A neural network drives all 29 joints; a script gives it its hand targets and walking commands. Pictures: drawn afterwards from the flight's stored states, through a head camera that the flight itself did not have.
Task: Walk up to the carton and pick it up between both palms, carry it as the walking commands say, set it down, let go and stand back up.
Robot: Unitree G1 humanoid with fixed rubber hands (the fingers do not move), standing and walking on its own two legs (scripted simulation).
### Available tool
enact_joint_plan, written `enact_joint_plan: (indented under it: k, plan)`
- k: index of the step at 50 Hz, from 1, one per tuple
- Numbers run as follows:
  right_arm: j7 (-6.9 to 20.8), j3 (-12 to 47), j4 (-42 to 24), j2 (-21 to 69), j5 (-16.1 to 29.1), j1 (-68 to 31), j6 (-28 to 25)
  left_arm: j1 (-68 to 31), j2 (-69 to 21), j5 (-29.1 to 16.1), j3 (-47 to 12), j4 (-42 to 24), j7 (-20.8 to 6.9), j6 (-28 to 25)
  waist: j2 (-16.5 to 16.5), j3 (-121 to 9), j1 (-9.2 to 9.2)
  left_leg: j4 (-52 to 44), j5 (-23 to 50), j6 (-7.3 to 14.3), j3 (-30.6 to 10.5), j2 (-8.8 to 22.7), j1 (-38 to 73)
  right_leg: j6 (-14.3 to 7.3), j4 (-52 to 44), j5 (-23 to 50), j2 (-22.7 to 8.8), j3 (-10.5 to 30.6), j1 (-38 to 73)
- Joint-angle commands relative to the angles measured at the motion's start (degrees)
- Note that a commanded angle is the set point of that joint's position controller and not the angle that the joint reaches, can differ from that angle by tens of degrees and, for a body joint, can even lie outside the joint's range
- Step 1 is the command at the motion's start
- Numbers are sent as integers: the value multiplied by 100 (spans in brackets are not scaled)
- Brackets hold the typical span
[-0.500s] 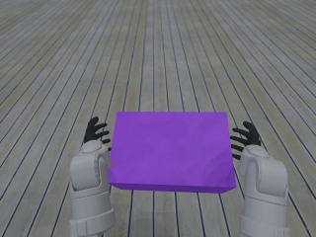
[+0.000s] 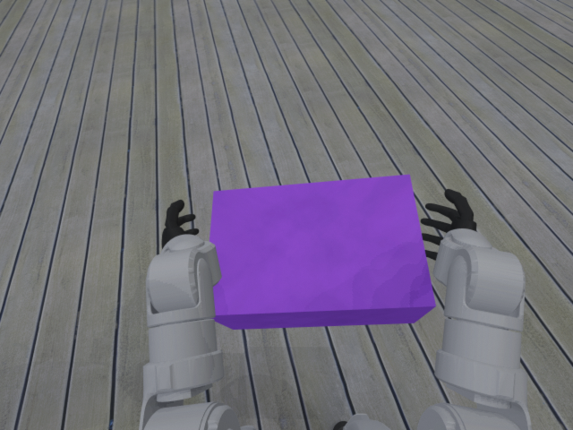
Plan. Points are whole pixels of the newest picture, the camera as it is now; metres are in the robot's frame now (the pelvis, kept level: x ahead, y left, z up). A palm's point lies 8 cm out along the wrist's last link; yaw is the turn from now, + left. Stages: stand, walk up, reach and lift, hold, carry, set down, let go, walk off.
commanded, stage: carry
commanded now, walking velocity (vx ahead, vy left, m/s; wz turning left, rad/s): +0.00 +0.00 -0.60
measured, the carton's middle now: (314, 257) +0.38 +0.00 +0.00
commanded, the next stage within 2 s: none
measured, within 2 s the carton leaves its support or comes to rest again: neither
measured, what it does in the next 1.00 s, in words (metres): steps on the spot, turning right: right foot, then left foot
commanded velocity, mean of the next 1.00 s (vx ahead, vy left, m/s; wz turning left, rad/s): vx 0.00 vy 0.00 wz -0.26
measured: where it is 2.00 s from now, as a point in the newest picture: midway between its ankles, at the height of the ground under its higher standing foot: outside the picture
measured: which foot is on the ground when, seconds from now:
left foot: down 0.00-0.44, up 0.46-0.68, down 0.70-1.00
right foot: down 0.00-0.12, up 0.14-0.40, down 0.42-1.00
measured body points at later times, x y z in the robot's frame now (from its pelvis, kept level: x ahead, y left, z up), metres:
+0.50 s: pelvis -0.04 +0.01 +0.01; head +0.00 +0.01 +0.46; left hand +0.37 +0.09 +0.13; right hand +0.27 -0.26 +0.14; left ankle -0.01 +0.12 -0.69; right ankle -0.06 -0.10 -0.71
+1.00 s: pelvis -0.09 +0.04 +0.02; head -0.10 +0.05 +0.47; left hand +0.28 +0.09 +0.13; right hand +0.15 -0.25 +0.14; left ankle +0.04 +0.11 -0.71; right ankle -0.07 -0.09 -0.71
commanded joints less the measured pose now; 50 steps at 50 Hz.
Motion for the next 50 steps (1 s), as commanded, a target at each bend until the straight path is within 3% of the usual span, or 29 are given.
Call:
enact_joint_plan:
  k: [1,2,3,5,6,7,8,9,10,13,18,20,21,22,23,24,26,30,33,34,35,36,37,38,41,42,44,47,50]
  plan:
    - [1906,4565,-336,6218,2837,-4201,-154,-4042,-5714,-2640,-4036,-641,-3360,50,-994,-3424,37,-490,47,-43,-251,-186,236,-611,-1430,1866,-1344,1933,2998]
    - [1950,4482,-192,6359,2829,-3825,-144,-4064,-5699,-2623,-4078,-943,-3312,28,-662,-3599,35,-735,127,4,-267,-247,428,-572,-1399,1880,-1291,1931,3136]
    - [1954,4488,-204,6384,2877,-3869,-171,-4231,-5639,-2633,-4081,-1180,-3270,-36,-759,-3701,23,-1109,188,23,-258,-230,692,-518,-1313,1969,-1237,1764,3125]
    - [1969,4389,-101,6335,2874,-4040,-170,-4442,-5475,-2526,-4052,-1158,-3187,-15,-427,-3689,-100,-2471,974,260,-352,-34,1987,-360,-1024,1652,-929,1298,2406]
    - [1979,4335,-89,6222,2814,-3733,-158,-4137,-5463,-2475,-4099,-1119,-3168,20,199,-3688,-150,-2894,1806,551,-857,572,2850,-191,-575,947,-593,910,1670]
    - [2007,4178,86,6175,2698,-3367,-151,-4044,-5539,-2452,-4140,-1125,-3165,60,1417,-3759,-161,-2958,2943,1092,-2034,1718,3338,116,217,-729,-53,316,581]
    - [1993,4286,-10,6233,2699,-3540,-233,-4217,-5612,-2379,-4134,-994,-3179,59,1828,-3393,-172,-2751,4263,1469,-1909,2169,3060,256,1386,-1784,17,-297,-56]
    - [1952,4259,-68,6153,2702,-4193,-308,-4838,-5648,-2403,-4134,-705,-3177,44,1471,-3026,-154,-2538,5097,1493,-1238,2060,3061,224,1741,-1759,-225,-381,-384]
    - [1878,4314,-240,6027,2717,-4826,-349,-5043,-5744,-2464,-4050,-286,-3193,25,694,-2956,-111,-2249,5854,1342,-944,1879,3392,124,1715,-1433,-285,-313,-468]
    - [1803,4174,-162,5566,2599,-4926,-367,-4754,-5713,-2497,-4031,239,-3209,37,874,-2839,-133,-1990,6295,1109,-517,1603,3251,128,1293,-1249,-201,-533,-130]
    - [1640,3630,284,5365,2290,-4954,-286,-4942,-5919,-2685,-3739,1039,-3210,127,1172,-3184,-253,-1480,6606,942,-101,1657,3823,93,-311,-1239,75,-1032,427]
    - [1606,3492,447,5368,2163,-4493,-198,-4473,-6051,-2700,-3630,1296,-3253,207,914,-3327,-130,-1107,6164,622,149,1572,3320,0,-1298,71,-197,-600,1432]
    - [1619,3430,718,5376,2165,-4425,-155,-4687,-5922,-2697,-3559,1221,-3245,206,667,-3419,-68,-585,4957,343,244,1479,2548,-177,-1235,1555,-712,153,2357]
    - [1633,3456,647,5508,2198,-4371,-143,-4705,-5965,-2735,-3556,1044,-3258,191,-148,-3560,-16,190,2976,79,329,1182,1049,-421,-759,4350,-1410,1119,3677]
    - [1676,3379,716,5652,2222,-4029,-48,-4440,-6043,-2700,-3442,1136,-3269,263,-1176,-3337,-57,726,-528,-157,396,486,-513,-709,-373,7790,-1978,1916,4713]
    - [1704,3471,583,5697,2362,-4068,-5,-4510,-5910,-2684,-3396,690,-3230,205,-1247,-3327,30,355,-640,-198,153,188,-1010,-1078,-261,7922,-1850,1838,5024]
    - [1778,3680,454,5916,2571,-4468,-21,-4734,-5964,-2731,-3534,386,-3232,194,-758,-3140,5,283,-411,-270,20,202,-947,-958,-517,6666,-1690,1522,4645]
    - [2011,4080,330,6412,2846,-4373,-73,-4769,-5772,-2432,-3589,-519,-3154,42,-521,-3018,37,-486,762,-62,-97,138,60,-843,-906,3967,-1468,715,3437]
    - [2078,4409,-19,6564,3105,-4547,-134,-4689,-5701,-2332,-3684,-1000,-3041,-60,-570,-3160,-41,-1918,1498,137,-61,13,1139,-662,-780,2364,-1111,226,2766]
    - [2070,4485,-126,6552,3198,-5009,-192,-4839,-5604,-2266,-3617,-989,-2989,-95,-274,-3246,-126,-2742,2249,291,-248,124,1777,-510,-560,1510,-855,41,2321]
    - [2071,4447,-215,6398,3132,-4899,-205,-4390,-5661,-2146,-3655,-683,-2978,-30,215,-3371,-174,-3005,2974,618,-1090,740,2345,-285,-299,487,-500,-90,1704]
    - [2045,4390,-138,6256,3092,-4782,-176,-4279,-5655,-2117,-3669,-412,-2957,40,1060,-3645,-146,-3080,3816,1016,-2071,1705,2735,-44,237,-1061,-205,-156,1272]
    - [2029,4466,-134,6274,3073,-4852,-206,-4327,-5683,-2101,-3693,-241,-2954,63,1016,-3601,-126,-2814,3979,1292,-1892,1742,2513,24,461,-1586,-146,-122,1253]
    - [1989,4388,-51,6173,2981,-5094,-217,-4501,-5860,-2166,-3724,128,-2964,99,955,-3468,-145,-2743,3638,1333,-1658,1559,2146,21,261,-1533,-174,-215,1401]
    - [1857,4197,-327,5965,2943,-4797,-148,-4359,-5816,-2430,-3685,-150,-2938,102,338,-3367,-104,-2428,3075,918,-1020,913,1865,-173,-819,-270,-333,-84,2043]
    - [1889,4073,104,5892,2754,-4496,-86,-4167,-5767,-2360,-3660,206,-2983,135,236,-3303,-93,-2393,2520,794,-848,739,1726,-213,-1040,-37,-437,61,2152]
    - [1840,3993,-104,5932,2784,-4436,-15,-4554,-5727,-2605,-3724,-256,-2974,140,-318,-3050,-107,-2270,835,594,-499,308,1398,-336,-1488,-384,-861,658,2046]
    - [1912,3607,684,5934,2303,-3234,161,-4034,-5660,-2502,-3788,-78,-3063,308,-129,-2727,-138,-2155,1033,596,-373,208,1798,-295,-1649,-359,-867,467,1353]
    - [2004,3649,706,5843,2291,-3697,59,-4508,-5606,-2548,-3959,-40,-3160,265,260,-2835,-137,-2548,1333,683,-689,556,1933,-207,-1311,107,-705,206,1438]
